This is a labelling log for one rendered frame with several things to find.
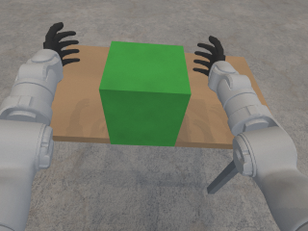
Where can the left robot forearm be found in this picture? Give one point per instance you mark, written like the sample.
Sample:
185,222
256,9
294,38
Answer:
34,89

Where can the carton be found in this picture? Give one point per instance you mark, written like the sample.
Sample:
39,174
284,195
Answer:
145,91

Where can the robot left upper arm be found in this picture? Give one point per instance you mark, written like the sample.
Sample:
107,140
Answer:
25,148

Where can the table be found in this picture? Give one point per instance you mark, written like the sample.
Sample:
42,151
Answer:
78,114

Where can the robot left hand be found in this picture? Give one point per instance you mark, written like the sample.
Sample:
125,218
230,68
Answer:
52,42

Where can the robot right upper arm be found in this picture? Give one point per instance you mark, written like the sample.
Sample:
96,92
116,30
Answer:
268,156

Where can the right robot forearm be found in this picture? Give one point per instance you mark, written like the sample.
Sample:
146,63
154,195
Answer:
244,110

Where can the robot right hand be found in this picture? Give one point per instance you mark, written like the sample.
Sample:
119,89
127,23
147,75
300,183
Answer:
217,55

